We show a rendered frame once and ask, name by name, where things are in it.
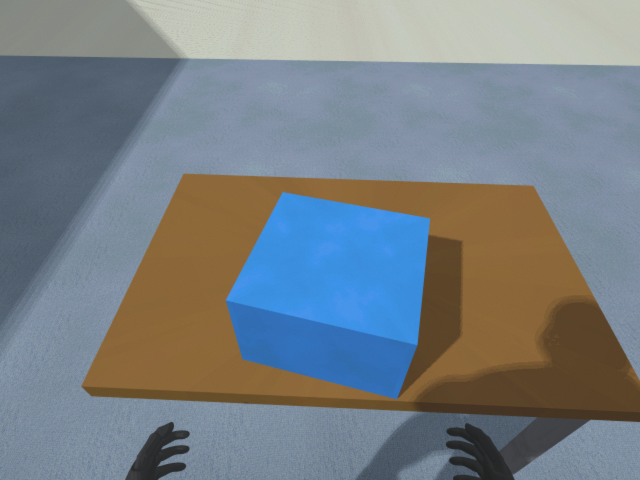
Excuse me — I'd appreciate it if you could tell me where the robot left hand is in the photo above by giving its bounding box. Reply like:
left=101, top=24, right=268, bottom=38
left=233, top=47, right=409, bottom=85
left=125, top=422, right=190, bottom=480

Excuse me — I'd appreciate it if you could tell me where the table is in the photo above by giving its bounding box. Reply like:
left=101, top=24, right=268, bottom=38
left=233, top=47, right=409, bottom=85
left=81, top=174, right=640, bottom=478

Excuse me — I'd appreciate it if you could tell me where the robot right hand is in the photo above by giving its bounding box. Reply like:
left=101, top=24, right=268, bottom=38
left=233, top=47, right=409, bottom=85
left=446, top=423, right=515, bottom=480

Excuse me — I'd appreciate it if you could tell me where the carton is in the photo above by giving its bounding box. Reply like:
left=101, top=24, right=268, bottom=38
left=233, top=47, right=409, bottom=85
left=226, top=192, right=430, bottom=399

